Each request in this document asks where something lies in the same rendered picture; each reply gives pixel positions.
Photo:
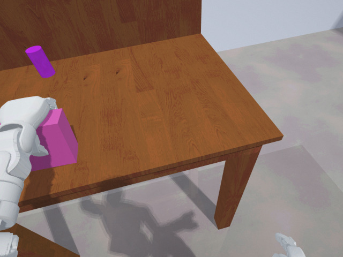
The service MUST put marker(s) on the sponge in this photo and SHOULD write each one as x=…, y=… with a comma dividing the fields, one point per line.
x=57, y=137

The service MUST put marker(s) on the table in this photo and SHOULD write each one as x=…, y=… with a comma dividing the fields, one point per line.
x=145, y=94

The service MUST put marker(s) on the robot left upper arm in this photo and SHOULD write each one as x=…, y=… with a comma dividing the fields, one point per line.
x=8, y=244

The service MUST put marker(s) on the right robot hand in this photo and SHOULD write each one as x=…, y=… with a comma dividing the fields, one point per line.
x=289, y=245

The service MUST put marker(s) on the robot left forearm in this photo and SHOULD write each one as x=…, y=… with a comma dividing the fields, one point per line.
x=16, y=145

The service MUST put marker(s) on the left robot hand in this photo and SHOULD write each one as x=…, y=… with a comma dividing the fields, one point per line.
x=32, y=110

